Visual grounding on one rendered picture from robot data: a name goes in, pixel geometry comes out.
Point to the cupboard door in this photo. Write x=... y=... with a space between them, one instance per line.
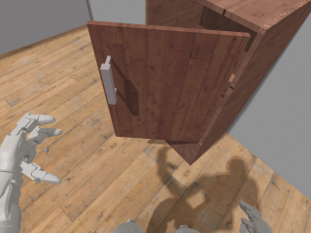
x=168 y=79

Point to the left robot thigh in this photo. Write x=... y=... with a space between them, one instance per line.
x=129 y=227

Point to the robot right hand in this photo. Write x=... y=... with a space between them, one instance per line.
x=255 y=224

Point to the left robot forearm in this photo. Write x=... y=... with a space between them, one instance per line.
x=10 y=212

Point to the robot left hand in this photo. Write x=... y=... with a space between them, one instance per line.
x=14 y=148

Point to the robot left shin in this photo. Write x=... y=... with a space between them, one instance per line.
x=132 y=220

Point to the handle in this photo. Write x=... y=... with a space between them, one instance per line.
x=107 y=77

